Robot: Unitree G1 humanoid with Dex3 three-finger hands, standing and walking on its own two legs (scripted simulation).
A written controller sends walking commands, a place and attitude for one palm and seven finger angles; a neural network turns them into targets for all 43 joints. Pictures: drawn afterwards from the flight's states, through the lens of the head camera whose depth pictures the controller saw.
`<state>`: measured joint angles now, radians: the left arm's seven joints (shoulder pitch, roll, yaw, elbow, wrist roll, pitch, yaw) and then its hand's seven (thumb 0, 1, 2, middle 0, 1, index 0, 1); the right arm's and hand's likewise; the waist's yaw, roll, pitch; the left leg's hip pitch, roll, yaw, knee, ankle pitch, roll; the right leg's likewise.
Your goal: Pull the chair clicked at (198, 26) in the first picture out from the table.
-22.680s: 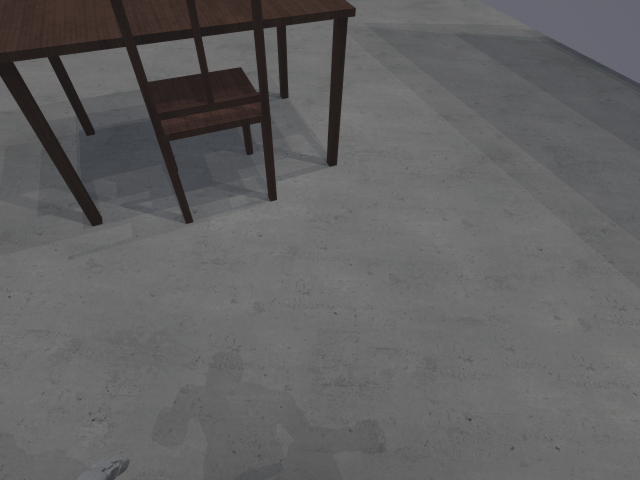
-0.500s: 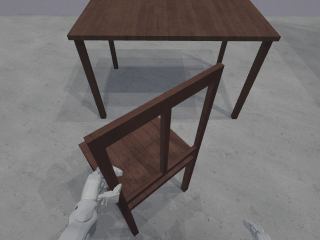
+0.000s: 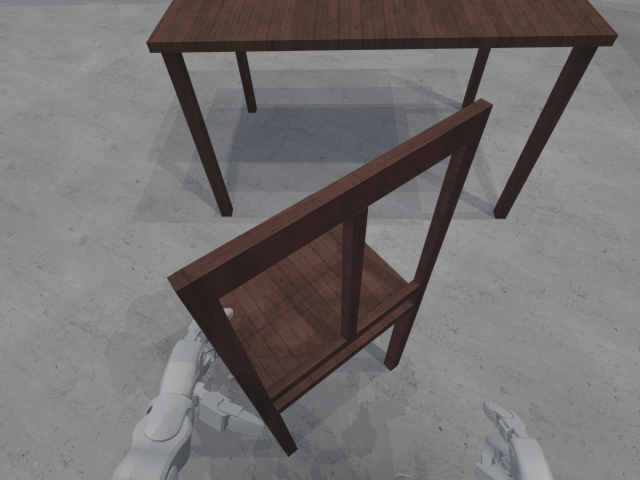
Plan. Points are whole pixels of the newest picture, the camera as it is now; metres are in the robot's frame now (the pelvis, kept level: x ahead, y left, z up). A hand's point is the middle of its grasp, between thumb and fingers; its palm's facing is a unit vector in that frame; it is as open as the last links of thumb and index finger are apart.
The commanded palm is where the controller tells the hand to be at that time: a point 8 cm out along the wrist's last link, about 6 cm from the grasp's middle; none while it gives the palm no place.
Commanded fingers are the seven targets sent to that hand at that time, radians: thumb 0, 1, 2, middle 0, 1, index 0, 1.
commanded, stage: open the thumb and straighten the fingers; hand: left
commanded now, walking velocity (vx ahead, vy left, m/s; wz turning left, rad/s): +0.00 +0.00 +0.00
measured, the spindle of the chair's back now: (351, 285) +0.39 -0.02 -0.04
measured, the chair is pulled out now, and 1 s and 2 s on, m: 0.65 0.65 0.65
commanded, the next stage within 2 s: draw the fingers out of the gap in 0.12 s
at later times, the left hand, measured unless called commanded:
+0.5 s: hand (220, 415) +0.21 +0.14 -0.03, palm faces -0.01 -0.98 -0.21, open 17.5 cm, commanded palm +0.19 +0.18 -0.01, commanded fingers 0.00 -0.55 0.20 0.00 0.00 0.00 0.00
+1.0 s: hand out of the picture +0.14 +0.13 -0.03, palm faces +0.00 -0.98 -0.21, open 17.5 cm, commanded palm +0.10 +0.18 -0.01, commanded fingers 0.00 -0.55 0.20 0.00 0.00 0.00 0.00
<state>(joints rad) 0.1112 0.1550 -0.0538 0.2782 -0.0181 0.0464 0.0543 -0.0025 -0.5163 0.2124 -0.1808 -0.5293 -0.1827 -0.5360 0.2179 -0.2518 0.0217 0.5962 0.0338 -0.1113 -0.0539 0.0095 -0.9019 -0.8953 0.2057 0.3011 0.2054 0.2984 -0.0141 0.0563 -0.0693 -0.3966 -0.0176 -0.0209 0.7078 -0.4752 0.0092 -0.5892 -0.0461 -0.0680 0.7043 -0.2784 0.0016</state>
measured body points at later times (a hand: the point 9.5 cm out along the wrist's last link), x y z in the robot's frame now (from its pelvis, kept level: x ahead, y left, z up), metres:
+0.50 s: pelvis +0.01 +0.00 -0.01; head +0.05 -0.02 +0.44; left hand +0.20 +0.19 -0.02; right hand +0.18 -0.24 -0.09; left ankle -0.08 +0.11 -0.71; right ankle +0.04 -0.12 -0.71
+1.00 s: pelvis -0.01 -0.01 -0.02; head +0.01 -0.02 +0.43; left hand +0.13 +0.19 -0.02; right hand +0.17 -0.24 -0.09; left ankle -0.08 +0.11 -0.71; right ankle +0.04 -0.12 -0.71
